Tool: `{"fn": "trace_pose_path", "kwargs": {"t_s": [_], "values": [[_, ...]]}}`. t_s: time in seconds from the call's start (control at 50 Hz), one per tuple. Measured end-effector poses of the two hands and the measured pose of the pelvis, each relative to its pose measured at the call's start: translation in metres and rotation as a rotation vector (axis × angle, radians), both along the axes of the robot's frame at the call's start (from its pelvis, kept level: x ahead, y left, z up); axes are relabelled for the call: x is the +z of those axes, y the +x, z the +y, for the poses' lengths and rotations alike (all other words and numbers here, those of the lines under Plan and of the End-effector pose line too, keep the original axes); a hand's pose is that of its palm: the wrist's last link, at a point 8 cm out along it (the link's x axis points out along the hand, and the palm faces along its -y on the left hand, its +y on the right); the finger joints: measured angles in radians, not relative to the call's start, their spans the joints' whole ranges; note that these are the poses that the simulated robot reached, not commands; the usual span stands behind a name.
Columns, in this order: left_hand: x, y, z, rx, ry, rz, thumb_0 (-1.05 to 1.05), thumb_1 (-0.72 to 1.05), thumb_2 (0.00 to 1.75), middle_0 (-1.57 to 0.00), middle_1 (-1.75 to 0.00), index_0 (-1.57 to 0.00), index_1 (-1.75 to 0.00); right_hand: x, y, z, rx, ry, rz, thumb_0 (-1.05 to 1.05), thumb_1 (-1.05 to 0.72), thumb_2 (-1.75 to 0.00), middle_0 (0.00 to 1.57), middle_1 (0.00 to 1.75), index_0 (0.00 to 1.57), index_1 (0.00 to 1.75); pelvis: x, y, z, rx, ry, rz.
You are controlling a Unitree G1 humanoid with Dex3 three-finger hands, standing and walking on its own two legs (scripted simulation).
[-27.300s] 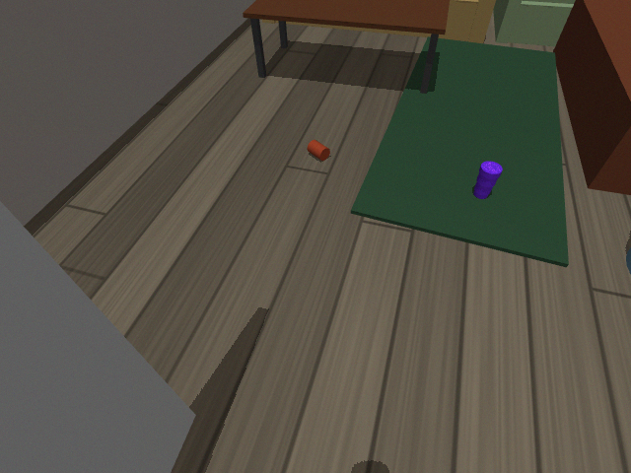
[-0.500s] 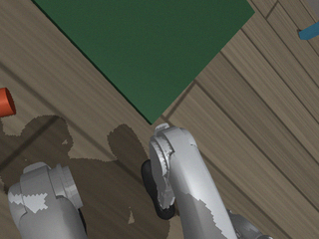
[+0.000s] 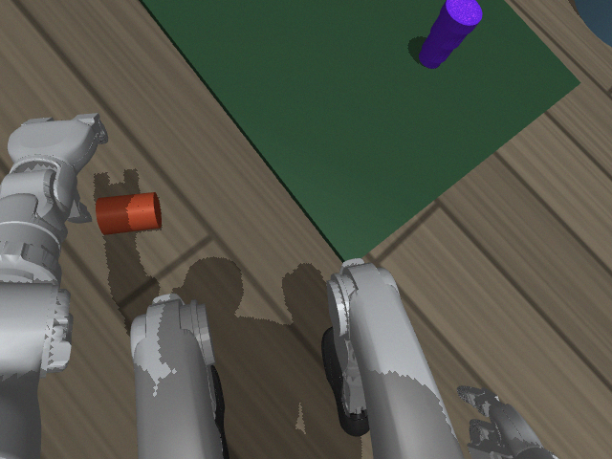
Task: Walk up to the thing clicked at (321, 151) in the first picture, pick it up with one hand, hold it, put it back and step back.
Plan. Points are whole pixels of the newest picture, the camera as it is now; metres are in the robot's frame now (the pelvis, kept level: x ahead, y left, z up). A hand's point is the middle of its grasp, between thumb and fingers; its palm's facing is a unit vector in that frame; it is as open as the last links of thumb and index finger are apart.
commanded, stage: withdraw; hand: left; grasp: from above
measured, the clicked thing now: (130, 213) +0.52 +0.25 -0.35
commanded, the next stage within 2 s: home in 0.14 s
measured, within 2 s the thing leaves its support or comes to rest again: neither
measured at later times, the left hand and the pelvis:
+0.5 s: hand (100, 194) +0.51 +0.26 -0.21, palm faces -0.33 -0.12 -0.93, open 11.3 cm; pelvis +0.01 +0.00 -0.05, yaw -2 degrees
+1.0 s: hand (45, 276) +0.35 +0.23 +0.01, palm faces -0.20 -0.78 -0.59, open 7.5 cm; pelvis +0.02 +0.00 +0.12, yaw +3 degrees
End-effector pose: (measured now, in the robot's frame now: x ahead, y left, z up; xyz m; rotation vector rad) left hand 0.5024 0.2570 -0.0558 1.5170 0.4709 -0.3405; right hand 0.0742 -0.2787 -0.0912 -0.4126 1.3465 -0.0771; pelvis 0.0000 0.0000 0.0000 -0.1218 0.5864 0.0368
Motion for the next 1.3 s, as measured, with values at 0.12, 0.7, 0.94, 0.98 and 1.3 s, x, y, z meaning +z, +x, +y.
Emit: {"fn": "trace_pose_path", "kwargs": {"t_s": [0.12, 0.7, 0.94, 0.98, 1.3], "values": [[-0.027, -0.010, -0.001, -0.041, -0.007, 0.018, 0.00, -0.24, 0.80, -0.33, -0.74, -0.32, -0.76, -0.001, -0.020, -0.008, 0.005, -0.059, 0.049, 0.00, -0.91, -0.90, 0.20, 0.30, 0.20, 0.30, -0.010, -0.004, -0.001, -0.003, 0.002, -0.004], [-0.011, -0.032, 0.016, 0.315, -0.246, -0.103, 0.00, 0.41, 0.90, -0.24, -0.47, -0.23, -0.48, -0.008, -0.001, 0.029, -0.114, 0.102, 0.019, 0.01, -0.90, -0.89, 0.20, 0.30, 0.21, 0.29, 0.010, 0.019, 0.004, -0.003, -0.004, 0.058], [0.090, -0.139, 0.013, 0.513, -0.600, -0.047, 0.00, 0.83, 0.90, -0.21, -0.32, -0.21, -0.32, 0.093, 0.107, 0.016, 0.010, 0.064, -0.285, 0.01, -0.91, -0.90, 0.20, 0.30, 0.20, 0.29, 0.100, 0.017, -0.001, 0.023, 0.025, -0.015], [0.104, -0.155, 0.011, 0.563, -0.647, -0.046, 0.00, 0.85, 0.90, -0.21, -0.31, -0.21, -0.32, 0.111, 0.124, 0.019, 0.028, 0.064, -0.344, 0.01, -0.91, -0.90, 0.20, 0.30, 0.20, 0.29, 0.113, 0.017, -0.001, 0.028, 0.029, -0.033], [0.223, -0.237, -0.009, 0.959, -0.971, 0.009, 0.01, 0.89, 0.90, -0.20, -0.30, -0.21, -0.30, 0.240, 0.169, 0.062, 0.027, 0.126, -0.572, 0.01, -0.91, -0.90, 0.20, 0.30, 0.21, 0.30, 0.228, 0.043, -0.005, 0.058, 0.059, -0.180]]}}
